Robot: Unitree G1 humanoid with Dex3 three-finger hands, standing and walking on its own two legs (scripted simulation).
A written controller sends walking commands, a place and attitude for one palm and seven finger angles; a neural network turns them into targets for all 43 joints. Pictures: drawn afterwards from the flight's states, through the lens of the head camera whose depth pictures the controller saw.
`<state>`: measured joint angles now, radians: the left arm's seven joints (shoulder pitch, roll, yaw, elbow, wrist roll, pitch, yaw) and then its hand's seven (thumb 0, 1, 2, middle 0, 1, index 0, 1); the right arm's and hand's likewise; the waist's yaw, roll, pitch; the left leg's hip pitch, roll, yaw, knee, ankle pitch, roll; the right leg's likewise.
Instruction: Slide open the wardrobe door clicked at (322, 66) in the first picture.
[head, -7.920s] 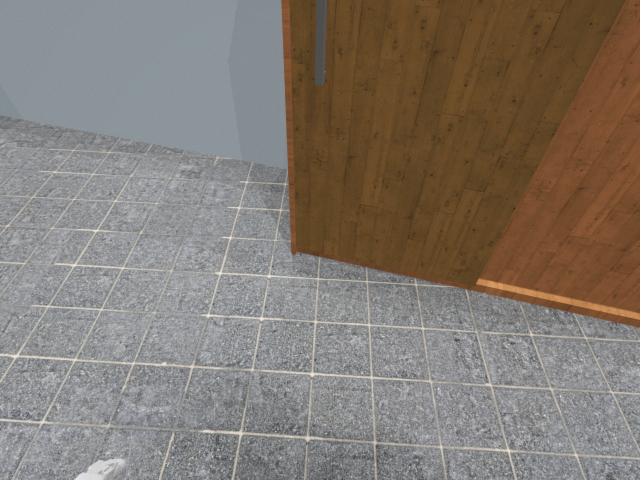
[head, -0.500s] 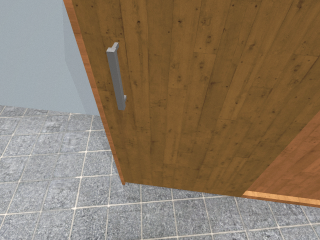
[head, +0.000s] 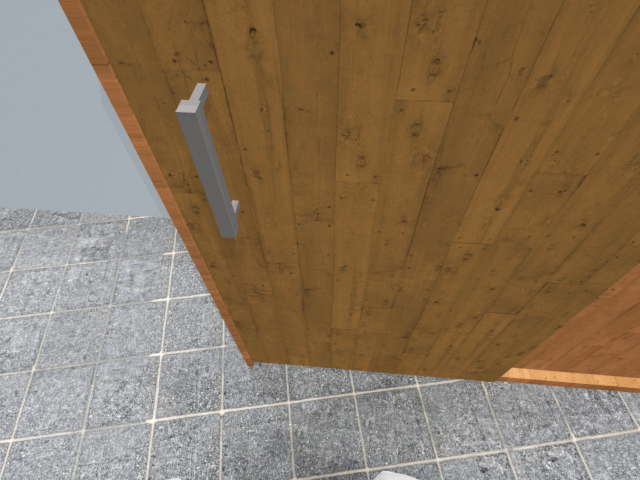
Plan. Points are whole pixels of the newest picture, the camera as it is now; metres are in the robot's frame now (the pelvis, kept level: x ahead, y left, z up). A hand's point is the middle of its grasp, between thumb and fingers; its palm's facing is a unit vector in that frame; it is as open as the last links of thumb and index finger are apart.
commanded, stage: come to a stop and stand still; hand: left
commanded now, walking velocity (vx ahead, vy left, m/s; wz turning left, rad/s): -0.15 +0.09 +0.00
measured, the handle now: (216, 169) +0.45 +0.15 +0.13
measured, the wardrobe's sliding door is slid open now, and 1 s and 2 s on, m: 0.00 0.00 0.00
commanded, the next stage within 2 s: look again from close up in 1.42 s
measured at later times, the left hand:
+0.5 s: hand out of the picture +0.02 +0.25 -0.16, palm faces +0.02 -0.96 -0.27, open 7.3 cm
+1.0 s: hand out of the picture +0.05 +0.27 -0.14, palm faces -0.04 -0.94 -0.33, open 7.4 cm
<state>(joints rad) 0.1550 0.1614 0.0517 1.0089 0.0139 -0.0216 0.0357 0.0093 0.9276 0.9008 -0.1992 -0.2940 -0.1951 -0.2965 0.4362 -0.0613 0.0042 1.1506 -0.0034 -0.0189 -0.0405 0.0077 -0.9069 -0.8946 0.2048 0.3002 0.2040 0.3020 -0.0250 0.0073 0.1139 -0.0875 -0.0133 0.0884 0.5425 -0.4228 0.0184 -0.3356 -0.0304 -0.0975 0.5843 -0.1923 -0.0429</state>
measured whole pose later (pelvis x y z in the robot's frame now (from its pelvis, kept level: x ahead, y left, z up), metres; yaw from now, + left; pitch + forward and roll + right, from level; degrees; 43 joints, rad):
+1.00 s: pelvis -0.02 +0.04 +0.01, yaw -1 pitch -2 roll +1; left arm 0.24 0.28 0.01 0.99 0.02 0.00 0.01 0.00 0.90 0.90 -0.20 -0.29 -0.20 -0.30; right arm 0.26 -0.31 -0.04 1.01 -0.01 -0.01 0.00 0.01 -0.91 -0.89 0.20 0.30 0.20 0.30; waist -0.02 0.01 0.03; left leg -0.18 -0.01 0.11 0.47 -0.26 0.03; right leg -0.29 -0.06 -0.05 0.49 -0.17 0.01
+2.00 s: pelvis +0.01 +0.03 +0.02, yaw +0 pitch -2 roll +0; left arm 0.16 0.31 -0.01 1.09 0.01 -0.01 0.01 0.00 0.90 0.90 -0.21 -0.29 -0.20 -0.30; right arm 0.15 -0.32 0.00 1.11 -0.01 -0.01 0.01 0.01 -0.91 -0.89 0.21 0.30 0.20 0.30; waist -0.01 0.00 0.03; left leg -0.07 0.00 0.07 0.32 -0.22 0.01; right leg -0.16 -0.04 -0.09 0.34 -0.14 0.00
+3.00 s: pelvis +0.00 +0.02 +0.00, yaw +1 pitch +2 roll +1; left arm 0.26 0.29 0.26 0.29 -0.22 -0.25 -0.15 0.01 0.82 0.86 -0.21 -0.35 -0.21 -0.35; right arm 0.26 -0.24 -0.03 0.71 0.03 -0.25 -0.02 0.01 -0.91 -0.89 0.20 0.30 0.20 0.30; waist -0.02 -0.03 -0.02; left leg -0.30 0.01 0.06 0.58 -0.32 0.01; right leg -0.39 -0.05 -0.09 0.60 -0.25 -0.02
